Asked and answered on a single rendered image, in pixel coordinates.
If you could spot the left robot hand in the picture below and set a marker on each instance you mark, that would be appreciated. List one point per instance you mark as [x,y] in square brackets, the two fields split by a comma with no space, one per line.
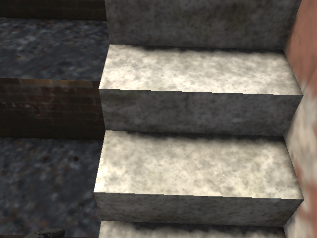
[48,233]

